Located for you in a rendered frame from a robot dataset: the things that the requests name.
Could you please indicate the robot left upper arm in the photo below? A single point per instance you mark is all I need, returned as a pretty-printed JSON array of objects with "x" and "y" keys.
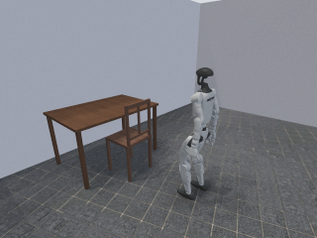
[{"x": 196, "y": 100}]

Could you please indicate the robot torso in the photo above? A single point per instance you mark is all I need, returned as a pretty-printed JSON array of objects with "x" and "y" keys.
[{"x": 207, "y": 108}]

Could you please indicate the table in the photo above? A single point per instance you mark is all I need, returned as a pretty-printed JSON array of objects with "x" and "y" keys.
[{"x": 90, "y": 114}]

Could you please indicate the robot right thigh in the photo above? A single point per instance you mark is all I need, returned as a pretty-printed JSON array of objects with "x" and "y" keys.
[{"x": 200, "y": 145}]

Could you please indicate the robot right hand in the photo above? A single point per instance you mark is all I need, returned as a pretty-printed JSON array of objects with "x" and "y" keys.
[{"x": 213, "y": 136}]

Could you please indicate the robot left hand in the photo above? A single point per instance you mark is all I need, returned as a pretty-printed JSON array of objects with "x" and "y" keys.
[{"x": 192, "y": 152}]

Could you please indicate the chair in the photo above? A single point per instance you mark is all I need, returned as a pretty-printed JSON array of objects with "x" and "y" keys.
[{"x": 130, "y": 137}]

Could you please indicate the robot right upper arm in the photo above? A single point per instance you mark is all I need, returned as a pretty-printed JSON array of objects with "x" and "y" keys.
[{"x": 215, "y": 109}]

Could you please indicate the right robot forearm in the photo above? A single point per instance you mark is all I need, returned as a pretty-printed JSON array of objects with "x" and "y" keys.
[{"x": 213, "y": 123}]

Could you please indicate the left robot forearm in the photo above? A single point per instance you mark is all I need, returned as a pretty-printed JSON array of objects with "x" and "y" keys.
[{"x": 197, "y": 132}]

